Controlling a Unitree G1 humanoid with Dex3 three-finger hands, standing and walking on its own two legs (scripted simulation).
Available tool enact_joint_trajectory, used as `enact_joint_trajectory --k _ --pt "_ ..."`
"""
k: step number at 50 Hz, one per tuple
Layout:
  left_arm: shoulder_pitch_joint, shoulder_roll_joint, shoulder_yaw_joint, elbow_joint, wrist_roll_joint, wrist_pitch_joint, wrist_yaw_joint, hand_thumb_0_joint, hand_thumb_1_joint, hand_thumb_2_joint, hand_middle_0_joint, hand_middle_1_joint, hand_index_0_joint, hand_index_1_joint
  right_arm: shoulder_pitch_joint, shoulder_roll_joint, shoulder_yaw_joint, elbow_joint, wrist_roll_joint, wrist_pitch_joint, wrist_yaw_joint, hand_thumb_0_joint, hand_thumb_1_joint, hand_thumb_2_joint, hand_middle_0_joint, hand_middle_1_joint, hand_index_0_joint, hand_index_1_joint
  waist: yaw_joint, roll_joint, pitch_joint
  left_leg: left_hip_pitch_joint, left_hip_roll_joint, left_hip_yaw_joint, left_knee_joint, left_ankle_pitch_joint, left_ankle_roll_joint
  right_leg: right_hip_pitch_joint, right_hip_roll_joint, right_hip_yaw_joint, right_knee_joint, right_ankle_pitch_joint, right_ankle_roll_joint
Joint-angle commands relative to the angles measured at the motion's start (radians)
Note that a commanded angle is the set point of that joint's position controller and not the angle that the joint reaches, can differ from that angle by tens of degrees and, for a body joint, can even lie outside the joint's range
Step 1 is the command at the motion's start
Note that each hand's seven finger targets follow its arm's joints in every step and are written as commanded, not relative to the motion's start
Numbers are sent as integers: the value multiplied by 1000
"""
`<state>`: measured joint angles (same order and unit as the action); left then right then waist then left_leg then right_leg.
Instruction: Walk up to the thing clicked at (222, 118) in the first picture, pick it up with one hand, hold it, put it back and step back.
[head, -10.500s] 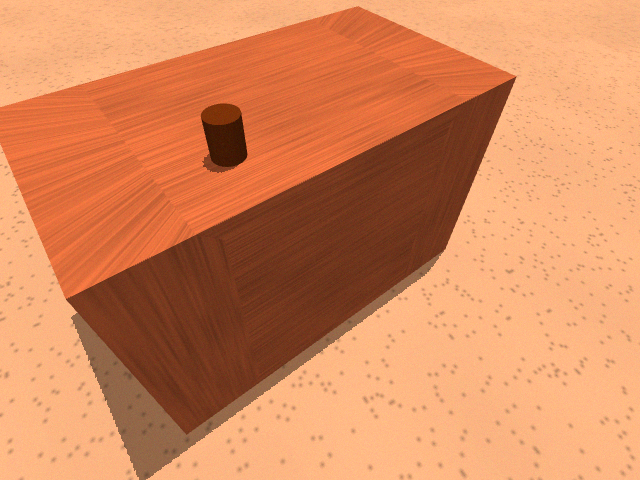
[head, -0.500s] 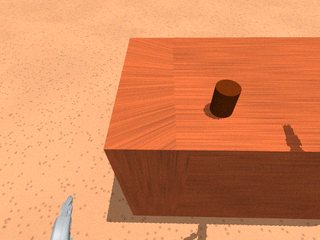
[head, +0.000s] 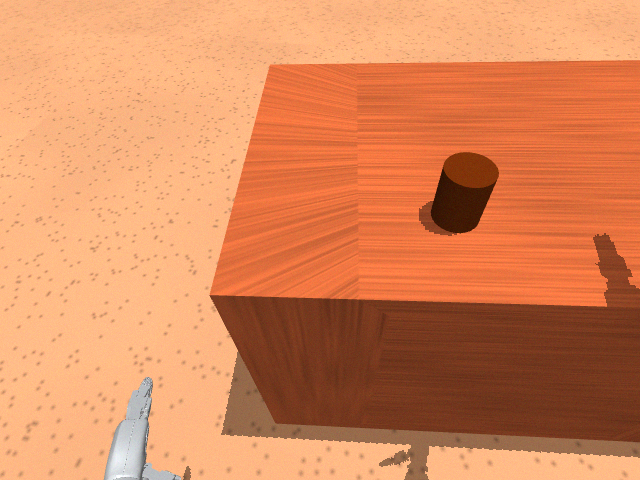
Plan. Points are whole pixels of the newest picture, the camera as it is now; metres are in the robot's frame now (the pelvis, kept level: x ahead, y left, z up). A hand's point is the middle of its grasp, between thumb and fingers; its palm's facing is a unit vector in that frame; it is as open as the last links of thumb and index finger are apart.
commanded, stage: go down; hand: right
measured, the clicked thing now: (462, 193) +0.52 -0.18 +0.04
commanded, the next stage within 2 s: approach in 0.86 s
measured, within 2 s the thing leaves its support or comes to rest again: neither
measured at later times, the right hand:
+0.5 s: hand out of the picture +0.41 -0.37 +0.18, palm faces +0.16 +0.99 +0.02, open 17.6 cm
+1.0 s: hand out of the picture +0.43 -0.37 +0.18, palm faces +0.15 +0.99 +0.02, open 17.5 cm
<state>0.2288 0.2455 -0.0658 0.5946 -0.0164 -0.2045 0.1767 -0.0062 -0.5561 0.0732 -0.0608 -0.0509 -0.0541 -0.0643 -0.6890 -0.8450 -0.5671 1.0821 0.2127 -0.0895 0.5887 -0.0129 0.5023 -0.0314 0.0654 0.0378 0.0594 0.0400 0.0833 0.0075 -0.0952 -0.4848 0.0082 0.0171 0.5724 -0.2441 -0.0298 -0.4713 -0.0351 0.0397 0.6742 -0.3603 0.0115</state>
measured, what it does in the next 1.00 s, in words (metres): stands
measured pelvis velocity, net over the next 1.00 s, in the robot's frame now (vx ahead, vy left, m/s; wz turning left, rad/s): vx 0.00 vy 0.00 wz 0.01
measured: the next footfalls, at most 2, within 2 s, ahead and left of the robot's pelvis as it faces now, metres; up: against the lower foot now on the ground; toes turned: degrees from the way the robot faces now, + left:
none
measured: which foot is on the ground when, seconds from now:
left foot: down 0.00-1.00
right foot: down 0.00-1.00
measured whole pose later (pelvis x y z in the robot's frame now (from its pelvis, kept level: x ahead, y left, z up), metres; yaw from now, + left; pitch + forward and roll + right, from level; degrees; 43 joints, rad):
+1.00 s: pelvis +0.00 +0.00 -0.01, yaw +1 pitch +14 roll +3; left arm 0.28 0.27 -0.07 0.47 -0.01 -0.18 0.14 -0.01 -0.55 0.07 -0.06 -0.05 -0.05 -0.06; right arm -0.87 -0.97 -0.59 1.23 0.14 -0.06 0.59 -0.01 0.55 -0.03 0.06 0.04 0.06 0.04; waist 0.13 -0.01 -0.11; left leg -0.62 0.00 0.01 0.67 -0.28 -0.03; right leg -0.61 -0.05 0.04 0.78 -0.41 0.01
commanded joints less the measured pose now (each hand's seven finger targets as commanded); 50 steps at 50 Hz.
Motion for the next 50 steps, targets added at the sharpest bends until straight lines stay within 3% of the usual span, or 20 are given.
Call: enact_joint_trajectory --k 1,2,6,9,12,14,18,24,26,31,34,35,36,38,41,42,44,45,48,50 --pt "2 166 74 -134 -1 -54 7 0 -571 68 -50 -51 -41 -60 -409 -378 -37 -230 22 -51 2 0 510 -36 65 43 59 42 12 -190 -306 106 -20 8 -20 253 48 180 24 -10 -64 405 -11" --pt "29 168 86 -101 -1 -52 7 0 -574 68 -51 -48 -41 -59 -393 -384 -44 -205 23 -50 2 0 507 -38 65 43 59 43 13 -191 -291 101 -21 11 -16 253 48 167 23 -8 -60 413 -10" --pt "-56 137 43 -133 0 -56 -3 0 -569 68 -49 -50 -41 -58 -430 -380 -44 -182 16 -51 1 0 547 -35 60 44 55 44 0 -197 -308 96 -24 12 -3 226 53 143 17 1 -54 420 -5" --pt "-71 186 76 -159 5 -57 1 0 -569 68 -48 -49 -40 -58 -460 -411 -48 -185 5 -56 -8 0 546 -33 61 44 56 44 3 -200 -330 89 -29 19 2 197 57 154 10 9 -51 413 -1" --pt "-53 189 74 -188 5 -55 2 0 -564 63 -49 -49 -42 -56 -489 -444 -66 -189 -4 -62 -17 0 548 -31 61 44 55 44 -2 -214 -388 98 -29 17 15 218 58 173 11 7 -30 456 0" --pt "-39 160 48 -194 4 -50 -2 0 -565 65 -48 -50 -42 -58 -477 -442 -59 -176 -10 -58 -17 0 553 -30 61 43 56 43 -5 -210 -365 114 -25 12 11 210 57 134 20 -3 -36 392 -6" --pt "3 160 53 -181 6 -48 -5 0 -555 56 -48 -50 -45 -54 -474 -451 -58 -110 -18 -47 -17 0 557 -30 59 45 54 44 12 -201 -321 87 -26 12 4 166 56 84 18 -3 -47 305 -7" --pt "-19 174 71 -214 5 -55 -9 0 -559 59 -49 -50 -44 -55 -545 -450 -35 -125 -29 -48 -15 0 584 -35 53 47 52 47 25 -194 -329 81 -21 4 20 198 52 78 25 -9 -24 303 -14" --pt "-19 158 50 -189 6 -56 -11 0 -564 64 -47 -49 -40 -56 -526 -439 -29 -72 -30 -46 -11 0 598 -29 53 46 52 46 26 -191 -295 47 -24 10 25 167 54 59 21 -3 -26 282 -14" --pt "-2 154 35 -185 10 -56 -11 0 -566 66 -47 -49 -39 -57 -576 -467 -30 -77 -36 -54 1 0 582 -31 56 46 53 46 33 -216 -357 40 -24 8 46 192 54 69 21 -1 0 314 -10" --pt "-16 208 85 -248 9 -57 -3 0 -568 66 -49 -50 -41 -58 -608 -474 -25 -119 -37 -53 0 0 556 -37 59 46 55 45 40 -242 -431 31 -32 15 60 221 55 154 13 6 15 421 0" --pt "13 202 75 -213 12 -51 -5 0 -569 68 -48 -50 -39 -59 -586 -484 -33 -94 -40 -45 -1 0 553 -35 59 45 54 44 34 -249 -419 11 -35 17 59 216 56 157 11 10 19 460 4" --pt "55 189 69 -186 12 -44 -9 0 -569 67 -49 -50 -39 -60 -580 -495 -38 -93 -43 -42 -2 0 544 -32 62 42 56 42 35 -266 -388 8 -32 15 53 211 58 142 15 7 20 448 2" --pt "-2 199 83 -253 7 -49 -12 0 -565 64 -49 -50 -41 -58 -632 -506 -44 -151 -42 -45 -10 0 528 -29 67 41 59 41 24 -257 -413 28 -30 14 57 220 58 141 16 4 20 436 0" --pt "52 160 58 -177 10 -38 -22 0 -565 65 -48 -49 -39 -57 -548 -463 -33 -55 -44 -24 -10 0 548 -31 62 43 56 43 24 -246 -342 -10 -39 22 62 202 60 107 7 12 21 466 9" --pt "32 162 53 -217 8 -39 -27 0 -569 66 -48 -48 -39 -58 -525 -458 -31 -34 -47 -20 -12 0 532 -30 65 42 58 41 24 -226 -327 2 -37 19 58 203 59 78 10 9 21 445 4" --pt "4 194 80 -263 9 -41 -28 0 -573 69 -47 -45 -36 -57 -538 -470 -33 -55 -52 -18 -8 0 554 -35 60 45 55 45 25 -206 -361 24 -37 19 64 220 60 65 9 8 19 440 4" --pt "20 196 81 -250 10 -37 -28 0 -574 68 -47 -43 -35 -56 -533 -497 -53 -62 -53 -19 -7 0 547 -27 65 42 58 42 14 -216 -375 39 -35 16 63 226 61 69 11 4 21 442 3" --pt "1 192 77 -304 3 -36 -28 0 -590 73 -45 -30 -25 -52 -530 -478 -60 -61 -43 -25 -2 0 611 -30 37 52 46 52 20 -162 -409 97 -31 13 74 254 57 50 16 0 21 408 -7" --pt "39 177 67 -276 0 -30 -31 0 -576 59 -53 -47 -41 -60 -497 -482 -71 -59 -40 -32 0 0 536 -29 58 38 53 37 16 -168 -397 106 -24 7 77 262 57 31 26 -6 20 382 -12"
